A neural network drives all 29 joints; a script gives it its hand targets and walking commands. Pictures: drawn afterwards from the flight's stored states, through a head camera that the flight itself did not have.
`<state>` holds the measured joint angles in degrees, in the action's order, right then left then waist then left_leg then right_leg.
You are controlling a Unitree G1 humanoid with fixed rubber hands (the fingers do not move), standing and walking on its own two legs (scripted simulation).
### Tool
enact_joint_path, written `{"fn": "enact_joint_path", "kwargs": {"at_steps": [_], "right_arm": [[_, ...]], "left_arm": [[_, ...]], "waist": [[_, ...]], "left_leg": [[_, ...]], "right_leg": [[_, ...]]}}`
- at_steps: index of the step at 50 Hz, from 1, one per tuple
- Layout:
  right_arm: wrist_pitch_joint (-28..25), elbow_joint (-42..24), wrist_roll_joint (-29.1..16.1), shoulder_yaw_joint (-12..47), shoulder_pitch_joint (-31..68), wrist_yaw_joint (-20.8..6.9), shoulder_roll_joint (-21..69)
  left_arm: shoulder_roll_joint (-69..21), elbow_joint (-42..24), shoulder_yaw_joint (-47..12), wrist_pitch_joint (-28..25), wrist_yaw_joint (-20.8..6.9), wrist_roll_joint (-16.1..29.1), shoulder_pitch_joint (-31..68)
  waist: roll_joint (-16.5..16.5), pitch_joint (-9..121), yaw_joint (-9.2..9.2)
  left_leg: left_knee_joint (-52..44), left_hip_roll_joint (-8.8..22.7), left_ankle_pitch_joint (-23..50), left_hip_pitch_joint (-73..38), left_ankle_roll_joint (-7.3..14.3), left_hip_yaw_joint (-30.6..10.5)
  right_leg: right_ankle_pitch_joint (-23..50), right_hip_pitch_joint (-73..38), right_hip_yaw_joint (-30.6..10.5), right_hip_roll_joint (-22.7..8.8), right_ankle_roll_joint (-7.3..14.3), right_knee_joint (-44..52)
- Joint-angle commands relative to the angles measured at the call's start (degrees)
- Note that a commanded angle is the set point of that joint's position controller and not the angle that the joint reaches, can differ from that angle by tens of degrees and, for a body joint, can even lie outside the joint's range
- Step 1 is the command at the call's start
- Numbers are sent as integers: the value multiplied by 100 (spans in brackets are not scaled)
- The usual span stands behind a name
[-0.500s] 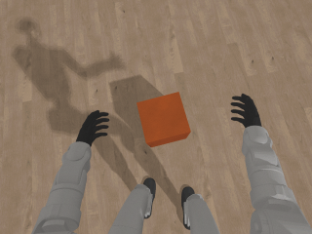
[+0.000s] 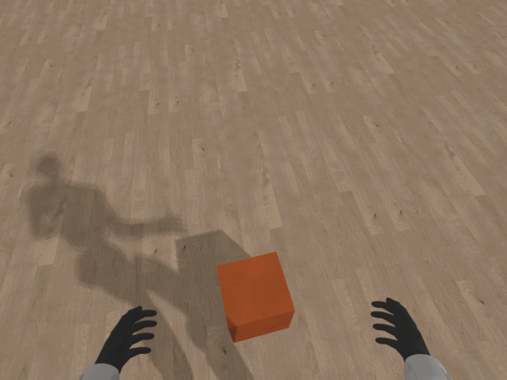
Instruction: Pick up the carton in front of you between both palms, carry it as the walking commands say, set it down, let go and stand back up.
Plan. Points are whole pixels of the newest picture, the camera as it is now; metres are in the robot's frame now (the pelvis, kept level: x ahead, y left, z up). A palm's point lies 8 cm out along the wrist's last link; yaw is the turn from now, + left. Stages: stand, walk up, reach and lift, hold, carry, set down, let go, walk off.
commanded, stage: let go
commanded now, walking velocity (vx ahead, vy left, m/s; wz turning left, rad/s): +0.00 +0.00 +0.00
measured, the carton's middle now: (254, 298) +0.43 +0.04 -0.65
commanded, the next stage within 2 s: stand in 0.52 s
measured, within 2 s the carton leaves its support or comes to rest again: neither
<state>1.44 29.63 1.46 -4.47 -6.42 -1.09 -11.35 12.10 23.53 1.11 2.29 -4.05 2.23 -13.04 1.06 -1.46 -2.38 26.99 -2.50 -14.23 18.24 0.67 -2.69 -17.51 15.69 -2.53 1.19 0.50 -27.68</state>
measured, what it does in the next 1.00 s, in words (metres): stands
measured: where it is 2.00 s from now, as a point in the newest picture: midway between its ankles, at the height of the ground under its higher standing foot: outside the picture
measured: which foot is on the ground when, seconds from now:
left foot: down 0.00-1.00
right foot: down 0.00-1.00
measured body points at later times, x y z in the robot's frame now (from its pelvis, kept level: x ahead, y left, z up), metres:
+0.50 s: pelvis -0.01 +0.00 +0.00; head -0.01 +0.00 +0.45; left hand +0.16 +0.24 -0.07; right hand +0.16 -0.23 -0.08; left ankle -0.01 +0.11 -0.74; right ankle -0.04 -0.11 -0.74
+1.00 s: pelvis +0.04 +0.02 -0.01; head +0.04 +0.04 +0.44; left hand +0.11 +0.29 -0.14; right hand +0.14 -0.22 -0.12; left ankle -0.01 +0.11 -0.74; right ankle -0.04 -0.12 -0.74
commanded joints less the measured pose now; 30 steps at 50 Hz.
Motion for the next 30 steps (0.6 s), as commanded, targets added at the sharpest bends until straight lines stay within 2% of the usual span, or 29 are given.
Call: {"fn": "enact_joint_path", "kwargs": {"at_steps": [1,7,12,13,14,17,26,27,28,29,30], "right_arm": [[10,-722,-73,-18,-198,-81,-489],[235,-981,-204,121,-375,-228,-511],[426,-1076,-185,130,-305,-279,-540],[249,-816,-247,71,-594,-161,-559],[226,-813,-274,131,-537,-103,-516],[247,-811,-246,168,-448,-55,-552],[459,-833,-148,113,-398,-100,-629],[130,1,139,41,-1221,125,-934],[-36,80,201,-6,-1254,222,-1168],[-180,102,184,36,-1070,217,-1036],[-316,154,151,88,-1025,190,-906]], "left_arm": [[547,-437,216,-21,14,-69,80],[594,-335,322,194,40,-257,37],[589,-346,335,385,8,-331,188],[761,-628,352,683,153,-508,366],[712,-599,286,757,201,-448,280],[651,-594,234,872,263,-376,307],[582,-782,191,1095,339,-328,442],[948,184,197,239,496,-465,-82],[986,245,191,-91,602,-584,-252],[920,332,183,-285,623,-627,-128],[886,432,159,-419,625,-609,-48]], "waist": [[-334,828,182],[-66,315,103],[-75,-31,87],[1,265,150],[-137,253,132],[-250,67,149],[-180,-232,270],[-1238,-422,345],[-1114,-785,262],[-928,-757,279],[-604,-501,290]], "left_leg": [[-253,-5,1874,-1143,-210,173],[-419,-36,1579,-1316,-195,198],[-410,-35,1171,-1450,-168,231],[-200,-195,1046,-1248,-178,253],[-129,-178,1030,-1213,-163,226],[-144,-163,849,-1173,-140,240],[-248,-59,589,-1257,-174,182],[-471,582,-942,-113,-236,-325],[-426,492,-1246,114,-259,-309],[-330,457,-963,144,-228,-339],[-295,504,-716,70,-200,-378]], "right_leg": [[1954,-631,87,18,-185,492],[1809,-883,47,6,-168,704],[1404,-798,41,-7,-149,755],[1859,-900,20,-7,-148,612],[2046,-925,-4,-45,-178,466],[1756,-792,17,-31,-196,475],[1081,-756,174,22,-72,610],[-1683,-154,-103,-549,-158,885],[-2307,165,-500,-703,-64,1052],[-2306,416,-578,-758,-13,1027],[-1955,347,-553,-745,14,872]]}}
